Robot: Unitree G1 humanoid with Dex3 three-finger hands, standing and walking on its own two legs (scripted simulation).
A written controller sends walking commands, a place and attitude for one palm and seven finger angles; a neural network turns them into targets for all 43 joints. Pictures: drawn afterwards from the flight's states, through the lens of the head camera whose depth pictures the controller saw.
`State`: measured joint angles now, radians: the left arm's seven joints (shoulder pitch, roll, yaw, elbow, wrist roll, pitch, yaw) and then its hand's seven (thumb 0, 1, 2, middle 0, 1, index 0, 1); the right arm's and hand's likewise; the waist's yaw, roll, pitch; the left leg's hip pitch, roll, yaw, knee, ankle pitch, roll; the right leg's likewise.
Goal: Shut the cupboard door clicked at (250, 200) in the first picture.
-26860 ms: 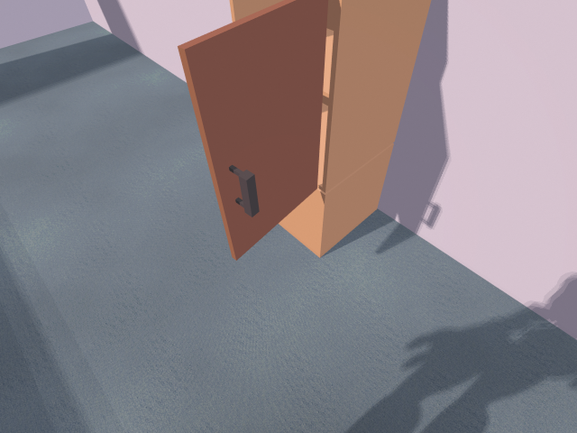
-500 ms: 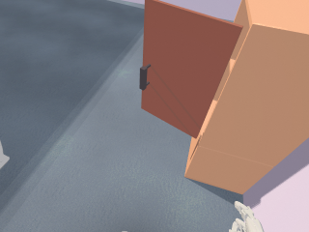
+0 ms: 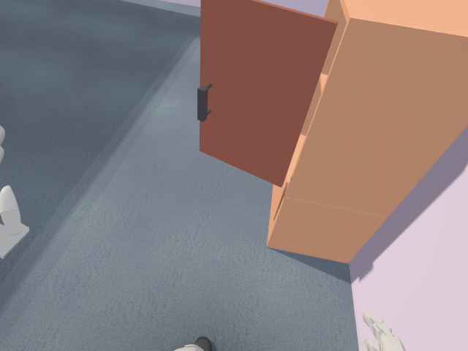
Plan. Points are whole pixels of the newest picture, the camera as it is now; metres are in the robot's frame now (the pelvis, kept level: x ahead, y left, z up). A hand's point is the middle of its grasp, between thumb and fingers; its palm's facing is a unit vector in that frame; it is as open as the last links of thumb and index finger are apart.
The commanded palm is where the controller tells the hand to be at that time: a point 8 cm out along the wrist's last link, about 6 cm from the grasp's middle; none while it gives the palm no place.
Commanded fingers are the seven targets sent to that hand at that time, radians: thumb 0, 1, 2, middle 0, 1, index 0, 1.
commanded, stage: stop stepping back and stand still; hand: left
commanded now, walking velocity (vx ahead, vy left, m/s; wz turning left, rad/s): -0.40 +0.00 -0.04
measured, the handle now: (205, 101) +0.88 +0.12 -0.07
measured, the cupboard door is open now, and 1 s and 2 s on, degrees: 72 72 72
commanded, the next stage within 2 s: let the arm hang, fingers relaxed in 0.76 s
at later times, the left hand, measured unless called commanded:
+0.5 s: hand out of the picture +0.15 +0.29 +0.18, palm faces +0.28 -0.87 -0.40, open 7.4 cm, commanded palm +0.10 +0.33 +0.19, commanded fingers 0.00 0.90 0.90 -0.20 -0.30 -0.20 -0.30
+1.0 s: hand (67, 324) +0.16 +0.26 -0.01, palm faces -0.02 -0.90 -0.43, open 7.4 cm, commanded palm none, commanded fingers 0.00 0.90 0.90 -0.20 -0.30 -0.20 -0.30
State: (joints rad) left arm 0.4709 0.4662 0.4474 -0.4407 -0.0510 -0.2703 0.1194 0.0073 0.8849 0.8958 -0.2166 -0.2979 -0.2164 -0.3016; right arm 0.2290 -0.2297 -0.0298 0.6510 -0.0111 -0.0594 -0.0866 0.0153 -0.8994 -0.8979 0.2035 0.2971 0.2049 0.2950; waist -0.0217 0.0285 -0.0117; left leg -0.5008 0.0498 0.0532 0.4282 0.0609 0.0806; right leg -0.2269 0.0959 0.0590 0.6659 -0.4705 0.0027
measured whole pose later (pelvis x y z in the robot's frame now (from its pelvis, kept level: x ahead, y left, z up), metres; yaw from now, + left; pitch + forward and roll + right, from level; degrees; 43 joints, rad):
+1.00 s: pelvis -0.09 +0.06 +0.00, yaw -7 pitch +1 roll +1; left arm 0.23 0.34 0.10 0.27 0.02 0.00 0.02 0.00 0.90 0.90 -0.20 -0.30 -0.20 -0.30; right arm 0.17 -0.32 0.01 0.75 -0.02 -0.03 0.00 0.01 -0.90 -0.90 0.20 0.30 0.20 0.29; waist -0.01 0.04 -0.04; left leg -0.40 -0.03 0.04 0.64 -0.25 0.04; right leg -0.23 0.01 -0.08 0.65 -0.45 -0.05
